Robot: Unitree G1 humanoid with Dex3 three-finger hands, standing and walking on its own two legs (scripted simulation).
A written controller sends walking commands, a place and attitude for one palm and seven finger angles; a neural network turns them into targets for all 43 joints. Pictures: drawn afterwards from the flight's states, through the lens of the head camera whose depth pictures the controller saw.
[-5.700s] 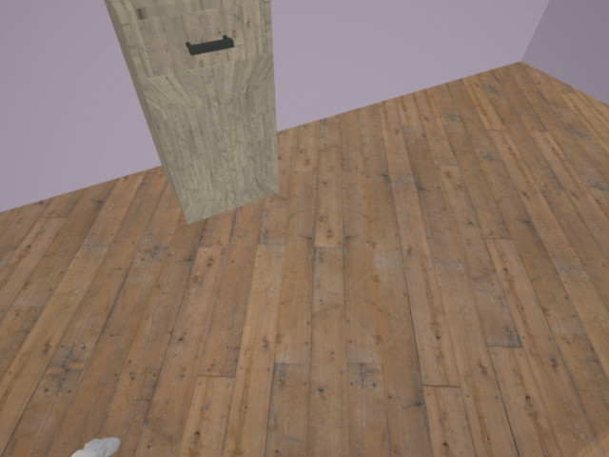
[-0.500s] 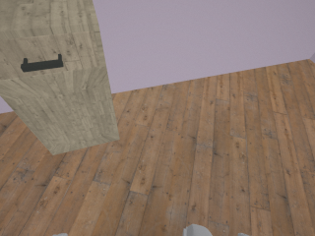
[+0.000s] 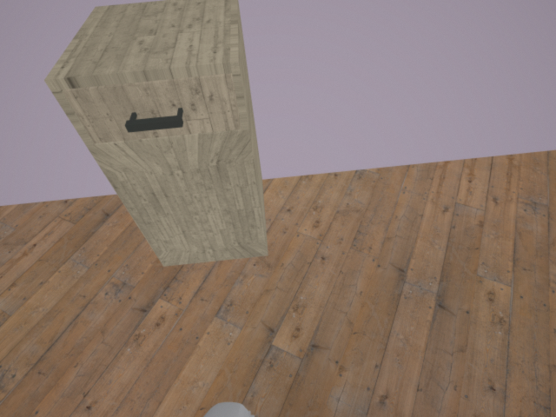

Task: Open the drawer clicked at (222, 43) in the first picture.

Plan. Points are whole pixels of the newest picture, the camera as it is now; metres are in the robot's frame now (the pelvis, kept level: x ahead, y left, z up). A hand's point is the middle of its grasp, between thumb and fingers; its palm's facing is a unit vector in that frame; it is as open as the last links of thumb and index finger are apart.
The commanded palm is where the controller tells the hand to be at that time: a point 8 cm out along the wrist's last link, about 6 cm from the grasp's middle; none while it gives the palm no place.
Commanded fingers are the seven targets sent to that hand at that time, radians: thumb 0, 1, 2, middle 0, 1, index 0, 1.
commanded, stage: take the last steps up to it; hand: left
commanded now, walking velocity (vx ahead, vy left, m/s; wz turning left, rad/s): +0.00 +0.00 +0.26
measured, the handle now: (155, 118) +0.78 +0.35 -0.02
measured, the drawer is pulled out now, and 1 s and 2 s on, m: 0.00 0.00 0.00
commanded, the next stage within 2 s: come to a stop and stand still in 0.96 s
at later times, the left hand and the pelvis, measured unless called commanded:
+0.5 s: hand out of the picture +0.05 +0.25 -0.18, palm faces +0.11 -0.98 -0.18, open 7.4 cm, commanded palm none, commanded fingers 0.00 0.90 0.90 -0.20 -0.30 -0.20 -0.30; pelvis +0.06 +0.06 +0.00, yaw +4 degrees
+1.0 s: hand (177, 352) +0.25 +0.21 -0.17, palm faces +0.12 -0.97 -0.22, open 7.2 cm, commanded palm none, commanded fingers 0.00 0.90 0.90 -0.20 -0.30 -0.20 -0.30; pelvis +0.22 +0.02 +0.00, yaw +5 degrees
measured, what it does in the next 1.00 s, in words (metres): walks ahead: left foot, then right foot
